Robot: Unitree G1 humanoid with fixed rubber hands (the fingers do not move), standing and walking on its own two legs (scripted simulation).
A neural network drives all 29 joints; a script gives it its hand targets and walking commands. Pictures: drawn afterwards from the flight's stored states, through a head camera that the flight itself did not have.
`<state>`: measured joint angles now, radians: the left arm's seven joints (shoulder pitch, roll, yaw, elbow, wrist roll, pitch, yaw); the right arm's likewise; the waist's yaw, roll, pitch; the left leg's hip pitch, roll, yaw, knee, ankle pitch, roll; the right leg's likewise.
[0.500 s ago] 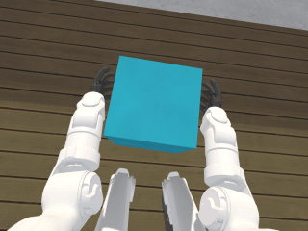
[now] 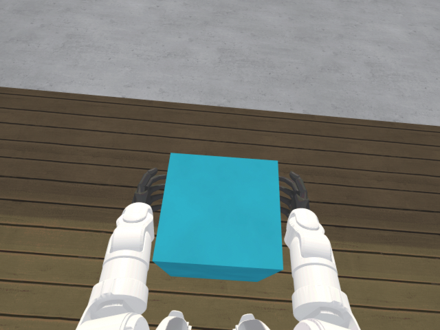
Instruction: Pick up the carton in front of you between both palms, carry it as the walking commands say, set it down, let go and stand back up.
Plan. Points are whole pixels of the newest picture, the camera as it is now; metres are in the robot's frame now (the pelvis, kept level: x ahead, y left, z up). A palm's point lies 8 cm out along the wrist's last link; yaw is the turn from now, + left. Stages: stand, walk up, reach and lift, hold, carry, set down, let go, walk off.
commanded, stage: reach and lift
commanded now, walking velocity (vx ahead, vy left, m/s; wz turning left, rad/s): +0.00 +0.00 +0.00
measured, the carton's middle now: (218, 224) +0.35 +0.00 -0.10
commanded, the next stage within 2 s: hold in 1.36 s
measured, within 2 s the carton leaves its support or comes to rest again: neither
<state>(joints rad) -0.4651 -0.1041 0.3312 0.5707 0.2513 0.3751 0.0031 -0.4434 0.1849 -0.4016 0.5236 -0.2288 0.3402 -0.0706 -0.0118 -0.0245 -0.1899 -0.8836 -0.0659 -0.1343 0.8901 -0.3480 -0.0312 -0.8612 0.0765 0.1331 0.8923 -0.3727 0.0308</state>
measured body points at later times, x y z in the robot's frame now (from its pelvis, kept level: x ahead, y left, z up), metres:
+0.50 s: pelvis +0.02 +0.00 +0.06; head -0.02 +0.00 +0.50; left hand +0.32 +0.15 +0.07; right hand +0.33 -0.15 +0.08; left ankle +0.04 +0.13 -0.69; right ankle +0.03 -0.13 -0.69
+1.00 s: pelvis +0.02 +0.00 +0.06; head -0.01 +0.00 +0.51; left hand +0.33 +0.15 +0.08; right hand +0.33 -0.15 +0.09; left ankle +0.04 +0.13 -0.69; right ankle +0.03 -0.13 -0.69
